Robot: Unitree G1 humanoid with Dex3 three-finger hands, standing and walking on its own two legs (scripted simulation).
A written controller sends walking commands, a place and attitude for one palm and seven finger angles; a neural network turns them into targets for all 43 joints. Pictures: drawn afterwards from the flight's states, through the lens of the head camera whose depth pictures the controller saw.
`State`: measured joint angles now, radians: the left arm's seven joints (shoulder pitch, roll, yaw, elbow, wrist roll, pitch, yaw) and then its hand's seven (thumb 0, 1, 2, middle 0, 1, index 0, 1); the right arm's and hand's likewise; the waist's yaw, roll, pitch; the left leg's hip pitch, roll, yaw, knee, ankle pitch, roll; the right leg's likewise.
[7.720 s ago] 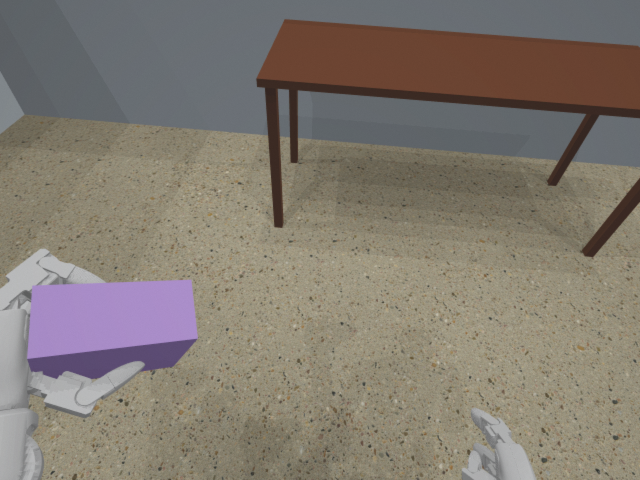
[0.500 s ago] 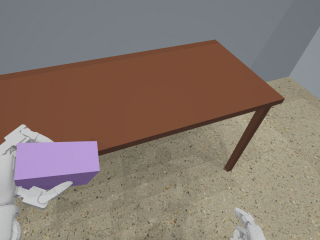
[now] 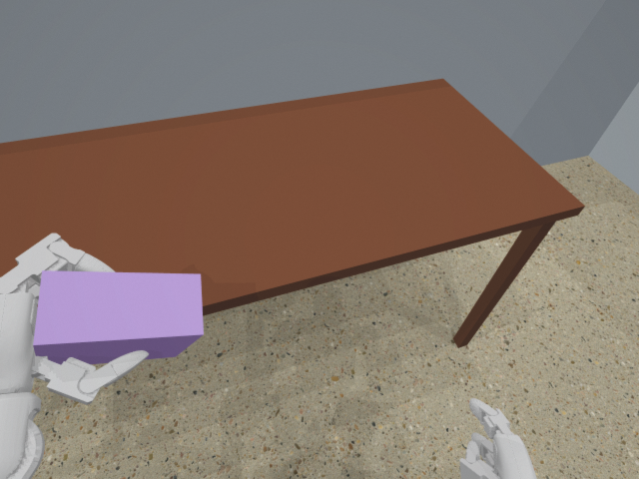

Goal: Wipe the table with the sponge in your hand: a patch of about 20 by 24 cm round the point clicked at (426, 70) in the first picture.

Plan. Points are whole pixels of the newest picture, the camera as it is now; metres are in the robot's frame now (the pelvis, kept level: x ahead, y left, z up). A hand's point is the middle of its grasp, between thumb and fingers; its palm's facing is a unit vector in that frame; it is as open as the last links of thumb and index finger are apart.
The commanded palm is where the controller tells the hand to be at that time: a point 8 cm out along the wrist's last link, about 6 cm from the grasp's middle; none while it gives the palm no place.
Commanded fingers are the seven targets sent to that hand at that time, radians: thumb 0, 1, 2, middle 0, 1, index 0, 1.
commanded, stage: look again from close up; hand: left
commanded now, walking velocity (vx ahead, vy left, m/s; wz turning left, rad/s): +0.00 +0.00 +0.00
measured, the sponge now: (144, 320) +0.23 +0.20 +0.13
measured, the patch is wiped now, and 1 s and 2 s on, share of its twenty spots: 0.00 0.00 0.00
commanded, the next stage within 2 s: shuffle to correct the standing spot in 0.28 s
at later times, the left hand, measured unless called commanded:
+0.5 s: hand (63, 286) +0.25 +0.28 +0.16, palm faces +0.34 -0.84 -0.43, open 10.2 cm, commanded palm +0.19 +0.31 +0.18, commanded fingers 0.00 0.10 1.30 -1.20 -1.60 -1.20 -1.60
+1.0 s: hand (63, 265) +0.27 +0.29 +0.16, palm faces +0.36 -0.85 -0.39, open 10.2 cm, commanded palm +0.22 +0.33 +0.18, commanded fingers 0.00 0.10 1.30 -1.20 -1.60 -1.20 -1.60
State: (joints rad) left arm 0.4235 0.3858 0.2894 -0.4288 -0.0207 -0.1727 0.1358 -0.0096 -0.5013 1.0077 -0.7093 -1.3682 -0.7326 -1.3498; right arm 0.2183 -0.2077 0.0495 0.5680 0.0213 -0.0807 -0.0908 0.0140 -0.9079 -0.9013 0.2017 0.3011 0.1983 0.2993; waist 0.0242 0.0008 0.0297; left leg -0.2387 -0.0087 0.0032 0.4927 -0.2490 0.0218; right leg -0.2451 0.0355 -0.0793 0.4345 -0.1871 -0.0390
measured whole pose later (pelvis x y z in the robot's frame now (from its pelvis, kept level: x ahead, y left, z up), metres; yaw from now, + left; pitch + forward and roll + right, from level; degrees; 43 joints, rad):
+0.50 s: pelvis +0.02 +0.03 +0.00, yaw -1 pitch +1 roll -1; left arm 0.46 0.40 0.40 -0.54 -0.03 -0.18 0.11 -0.01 -0.50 1.01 -0.71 -1.37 -0.73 -1.35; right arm 0.17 -0.22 0.03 0.55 -0.01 -0.12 -0.02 0.02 -0.91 -0.90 0.20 0.30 0.20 0.30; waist 0.00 -0.04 0.09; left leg -0.24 -0.04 0.04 0.52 -0.30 0.07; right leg -0.26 0.01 -0.04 0.47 -0.22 0.00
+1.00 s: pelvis +0.05 +0.06 -0.02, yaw -1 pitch -1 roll -1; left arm 0.44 0.38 0.38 -0.53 -0.05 -0.21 0.12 -0.01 -0.50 1.01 -0.71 -1.37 -0.73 -1.35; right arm 0.20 -0.22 0.01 0.57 0.00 -0.07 -0.02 0.01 -0.91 -0.90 0.20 0.30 0.20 0.30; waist 0.00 -0.03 0.06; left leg -0.24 -0.09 0.06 0.68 -0.43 0.11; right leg -0.32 -0.04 -0.03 0.74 -0.40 0.00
